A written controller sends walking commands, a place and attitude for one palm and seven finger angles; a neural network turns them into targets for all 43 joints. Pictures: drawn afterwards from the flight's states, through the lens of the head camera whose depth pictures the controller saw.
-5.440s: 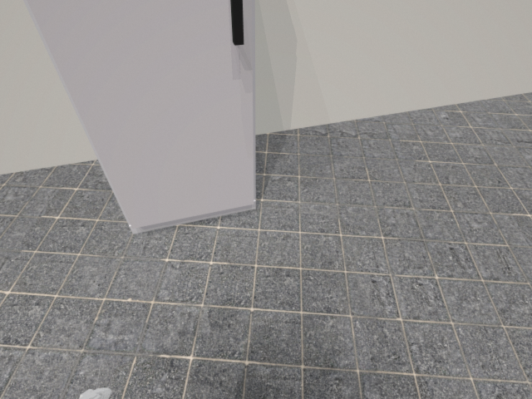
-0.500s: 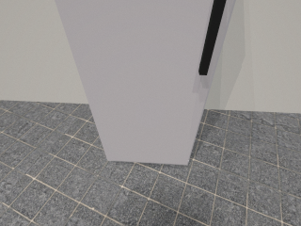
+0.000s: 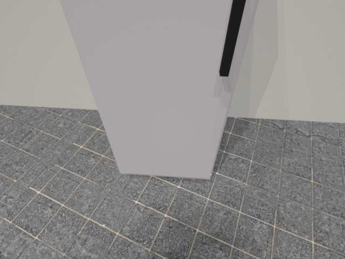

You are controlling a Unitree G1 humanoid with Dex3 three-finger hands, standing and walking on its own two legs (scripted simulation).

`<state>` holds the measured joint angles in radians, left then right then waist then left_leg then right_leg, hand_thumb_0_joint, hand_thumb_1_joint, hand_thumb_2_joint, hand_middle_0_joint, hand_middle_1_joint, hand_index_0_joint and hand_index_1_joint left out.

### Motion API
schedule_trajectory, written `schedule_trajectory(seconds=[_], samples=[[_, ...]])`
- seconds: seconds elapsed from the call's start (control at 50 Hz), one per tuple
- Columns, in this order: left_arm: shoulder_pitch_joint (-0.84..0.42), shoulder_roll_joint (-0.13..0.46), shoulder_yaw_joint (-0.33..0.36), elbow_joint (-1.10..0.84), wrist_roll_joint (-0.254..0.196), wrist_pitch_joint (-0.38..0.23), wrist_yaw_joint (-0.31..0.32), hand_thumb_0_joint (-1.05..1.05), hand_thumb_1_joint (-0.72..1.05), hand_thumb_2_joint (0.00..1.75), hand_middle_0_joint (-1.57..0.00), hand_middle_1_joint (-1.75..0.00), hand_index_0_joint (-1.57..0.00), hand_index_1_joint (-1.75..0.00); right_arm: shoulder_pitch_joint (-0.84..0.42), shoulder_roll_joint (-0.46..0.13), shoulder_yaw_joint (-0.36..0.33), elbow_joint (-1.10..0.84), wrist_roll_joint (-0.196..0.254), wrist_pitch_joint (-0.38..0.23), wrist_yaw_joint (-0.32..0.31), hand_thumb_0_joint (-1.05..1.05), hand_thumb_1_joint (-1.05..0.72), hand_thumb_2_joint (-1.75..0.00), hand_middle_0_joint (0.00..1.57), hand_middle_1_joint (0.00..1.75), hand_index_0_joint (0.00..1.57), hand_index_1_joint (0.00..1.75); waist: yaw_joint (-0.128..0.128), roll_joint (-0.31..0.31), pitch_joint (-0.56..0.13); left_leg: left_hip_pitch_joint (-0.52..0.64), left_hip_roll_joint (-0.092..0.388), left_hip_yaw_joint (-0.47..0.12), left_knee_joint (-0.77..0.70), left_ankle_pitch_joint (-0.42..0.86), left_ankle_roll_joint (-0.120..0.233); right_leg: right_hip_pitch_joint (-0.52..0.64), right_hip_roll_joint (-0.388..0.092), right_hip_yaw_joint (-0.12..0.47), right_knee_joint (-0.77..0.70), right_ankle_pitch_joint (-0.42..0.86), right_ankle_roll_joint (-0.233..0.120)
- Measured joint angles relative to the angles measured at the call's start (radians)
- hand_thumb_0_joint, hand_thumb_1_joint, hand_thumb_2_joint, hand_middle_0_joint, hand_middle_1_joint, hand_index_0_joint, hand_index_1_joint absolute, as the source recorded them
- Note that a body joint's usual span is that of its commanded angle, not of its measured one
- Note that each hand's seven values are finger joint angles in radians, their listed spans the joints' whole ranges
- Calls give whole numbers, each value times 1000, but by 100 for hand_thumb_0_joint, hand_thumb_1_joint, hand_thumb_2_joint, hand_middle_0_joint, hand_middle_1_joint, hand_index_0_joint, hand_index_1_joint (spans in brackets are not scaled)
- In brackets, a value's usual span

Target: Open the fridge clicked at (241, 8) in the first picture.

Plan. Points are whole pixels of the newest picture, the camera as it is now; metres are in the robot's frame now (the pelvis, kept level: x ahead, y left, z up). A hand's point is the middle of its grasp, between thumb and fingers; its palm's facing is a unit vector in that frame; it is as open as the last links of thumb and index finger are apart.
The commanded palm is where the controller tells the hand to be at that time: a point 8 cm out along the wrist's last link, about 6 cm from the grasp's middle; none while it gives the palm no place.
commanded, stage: come to a stop and stand still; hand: right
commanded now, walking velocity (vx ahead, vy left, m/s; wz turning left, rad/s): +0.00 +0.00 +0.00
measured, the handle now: (233, 17) +0.68 -0.13 +0.26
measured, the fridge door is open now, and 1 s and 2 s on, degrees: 0 0 0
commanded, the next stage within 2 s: look again from close up in 0.04 s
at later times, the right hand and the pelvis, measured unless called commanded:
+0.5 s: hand out of the picture +0.08 -0.21 -0.16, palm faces -0.04 +0.95 -0.30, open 7.3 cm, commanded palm none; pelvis +0.04 +0.02 +0.00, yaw +0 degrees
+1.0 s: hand out of the picture +0.14 -0.21 -0.15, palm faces -0.05 +0.94 -0.32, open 7.3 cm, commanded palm none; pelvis +0.06 +0.03 +0.01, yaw +1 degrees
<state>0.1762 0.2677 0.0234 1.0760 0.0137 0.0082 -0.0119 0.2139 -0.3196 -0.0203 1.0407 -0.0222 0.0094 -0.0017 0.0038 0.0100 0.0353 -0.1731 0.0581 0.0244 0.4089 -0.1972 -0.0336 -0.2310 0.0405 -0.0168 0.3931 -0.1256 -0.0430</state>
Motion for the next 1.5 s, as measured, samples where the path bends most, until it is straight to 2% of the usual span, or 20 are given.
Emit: schedule_trajectory(seconds=[0.22, 0.4, 0.76, 1.22, 1.32, 1.5], samples=[[-11, 28, 7, 24, -3, -6, 1, 1, 91, 90, -21, -30, -20, -30, 38, 9, 9, 40, 1, -5, -1, 0, -91, -90, 20, 30, 20, 30, -7, -10, -3, 7, -6, 2, -12, -10, -5, 4, -6, 3, -6, -14, 5], [-37, 47, -2, 38, -7, -17, 7, 1, 91, 90, -20, -30, -20, -30, 8, 20, 21, 56, 7, -14, -3, 1, -91, -90, 20, 30, 21, 30, -5, -9, 16, 38, -18, 7, -35, -21, 5, 28, -18, 8, -12, -33, 17], [-85, 44, -19, 35, -4, -23, 10, 0, 91, 90, -20, -30, -20, -30, -94, 5, 22, 25, 9, -23, -4, 0, -91, -90, 20, 30, 21, 30, 6, -13, -2, 86, -34, 2, -71, -32, 18, 77, -33, 4, -42, -51, 33], [-54, 51, -23, 55, -6, -20, 17, 1, 91, 90, -20, -30, -20, -30, -56, 5, 22, 51, 12, -12, -3, 1, -91, -90, 20, 30, 21, 30, 1, -7, 8, 113, -40, -2, -98, -31, 24, 105, -39, 0, -65, -53, 39], [-42, 32, -27, 57, 0, -12, 20, 1, 91, 90, -20, -30, -20, -30, -35, 24, 24, 60, 11, -4, -10, 0, -91, -90, 20, 30, 20, 30, -1, -8, -9, 106, -41, -5, -77, -46, 23, 98, -41, -3, -42, -70, 41], [64, -57, -33, 72, 5, -11, 14, 0, 91, 90, -20, -30, -20, -30, 78, 104, 22, 78, 5, 2, 4, 0, -91, -90, 20, 30, 20, 30, -5, -4, -40, 87, -43, -16, 44, -153, 25, 73, -46, -13, 99, -191, 37]])
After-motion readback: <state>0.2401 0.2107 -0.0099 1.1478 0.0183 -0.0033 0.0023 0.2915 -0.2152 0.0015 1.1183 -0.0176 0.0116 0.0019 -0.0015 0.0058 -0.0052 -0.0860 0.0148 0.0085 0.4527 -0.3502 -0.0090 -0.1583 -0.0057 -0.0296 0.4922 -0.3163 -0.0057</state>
